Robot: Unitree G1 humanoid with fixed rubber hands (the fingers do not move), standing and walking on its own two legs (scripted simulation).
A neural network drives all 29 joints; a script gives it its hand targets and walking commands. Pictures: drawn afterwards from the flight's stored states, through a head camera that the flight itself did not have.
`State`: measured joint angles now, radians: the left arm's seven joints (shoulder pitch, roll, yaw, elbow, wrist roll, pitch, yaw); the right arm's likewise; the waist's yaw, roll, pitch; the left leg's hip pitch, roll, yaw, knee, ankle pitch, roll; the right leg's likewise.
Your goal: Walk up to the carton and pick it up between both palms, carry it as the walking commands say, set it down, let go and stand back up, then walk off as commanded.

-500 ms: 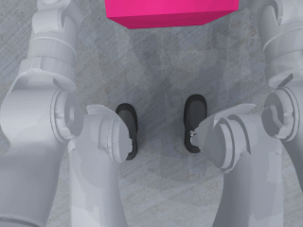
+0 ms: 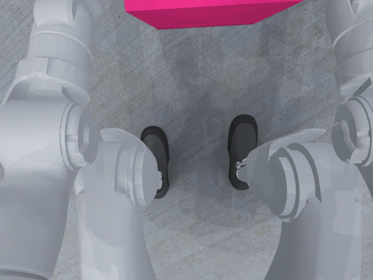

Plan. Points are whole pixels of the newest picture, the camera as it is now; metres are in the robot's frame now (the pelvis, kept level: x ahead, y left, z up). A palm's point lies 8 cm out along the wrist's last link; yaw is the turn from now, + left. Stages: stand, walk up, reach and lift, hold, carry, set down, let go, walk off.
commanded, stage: reach and lift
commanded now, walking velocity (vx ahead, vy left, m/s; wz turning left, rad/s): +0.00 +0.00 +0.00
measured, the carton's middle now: out of the picture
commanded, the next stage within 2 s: none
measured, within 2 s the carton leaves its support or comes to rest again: leaves its support in 1.04 s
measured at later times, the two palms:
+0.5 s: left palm out of the picture +0.56 +0.14 -0.19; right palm out of the picture +0.57 -0.16 -0.18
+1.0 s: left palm out of the picture +0.55 +0.15 -0.18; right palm out of the picture +0.57 -0.16 -0.18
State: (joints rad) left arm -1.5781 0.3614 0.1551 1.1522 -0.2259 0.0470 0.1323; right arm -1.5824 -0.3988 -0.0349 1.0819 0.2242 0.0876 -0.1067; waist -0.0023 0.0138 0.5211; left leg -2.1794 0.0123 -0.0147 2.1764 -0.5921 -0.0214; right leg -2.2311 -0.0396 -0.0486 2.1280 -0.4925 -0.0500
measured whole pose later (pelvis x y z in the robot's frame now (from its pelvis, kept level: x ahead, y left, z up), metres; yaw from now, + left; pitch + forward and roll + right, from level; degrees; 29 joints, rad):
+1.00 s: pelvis +0.00 +0.00 -0.01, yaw +1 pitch +31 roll +1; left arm -1.54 0.31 0.12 1.05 -0.16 0.18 0.10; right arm -1.59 -0.36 -0.12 1.11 0.16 0.17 -0.05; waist 0.00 0.01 0.52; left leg -2.17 -0.03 -0.02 2.21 -0.59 -0.02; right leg -2.22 -0.03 -0.03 2.17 -0.50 -0.05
